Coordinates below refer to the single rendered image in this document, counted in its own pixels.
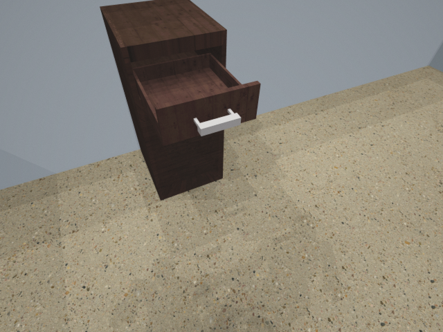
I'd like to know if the cabinet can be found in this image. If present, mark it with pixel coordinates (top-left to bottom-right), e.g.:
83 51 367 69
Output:
100 0 227 201

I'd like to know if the drawer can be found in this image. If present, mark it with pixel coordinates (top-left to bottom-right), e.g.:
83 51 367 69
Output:
132 53 261 146

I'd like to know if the handle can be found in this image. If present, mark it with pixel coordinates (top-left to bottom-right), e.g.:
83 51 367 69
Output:
193 109 241 136

